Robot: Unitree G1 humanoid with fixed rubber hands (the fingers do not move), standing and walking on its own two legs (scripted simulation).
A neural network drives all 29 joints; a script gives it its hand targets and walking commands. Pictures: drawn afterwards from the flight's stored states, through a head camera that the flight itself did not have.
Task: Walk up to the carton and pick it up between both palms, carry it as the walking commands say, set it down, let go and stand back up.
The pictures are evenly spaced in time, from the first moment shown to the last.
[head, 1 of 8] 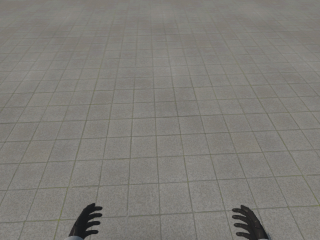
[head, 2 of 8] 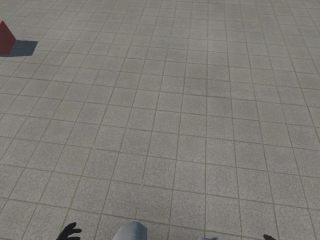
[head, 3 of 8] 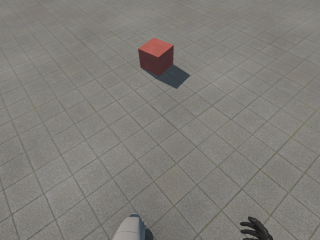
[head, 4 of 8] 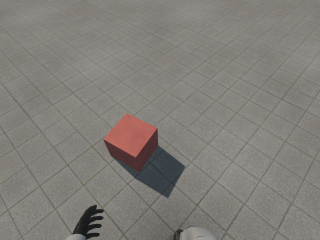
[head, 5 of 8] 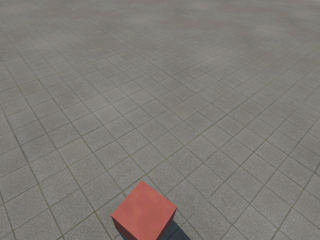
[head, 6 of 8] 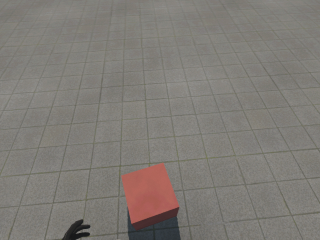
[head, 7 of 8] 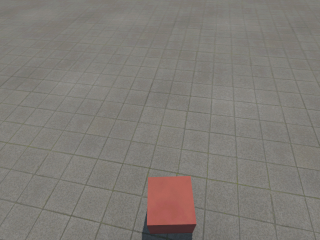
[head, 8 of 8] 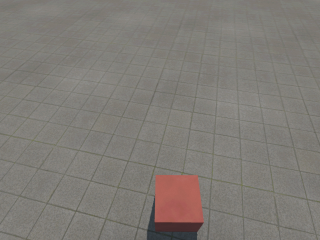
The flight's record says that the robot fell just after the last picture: no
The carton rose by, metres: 0.00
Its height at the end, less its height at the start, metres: +0.00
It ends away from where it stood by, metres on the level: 0.00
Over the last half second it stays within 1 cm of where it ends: yes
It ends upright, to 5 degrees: yes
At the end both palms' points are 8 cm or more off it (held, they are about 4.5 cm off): yes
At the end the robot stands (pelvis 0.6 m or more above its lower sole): yes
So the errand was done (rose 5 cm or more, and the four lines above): no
